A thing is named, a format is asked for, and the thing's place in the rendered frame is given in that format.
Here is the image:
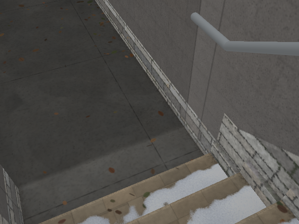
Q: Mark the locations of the stairs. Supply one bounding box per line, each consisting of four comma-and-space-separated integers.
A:
38, 153, 299, 224

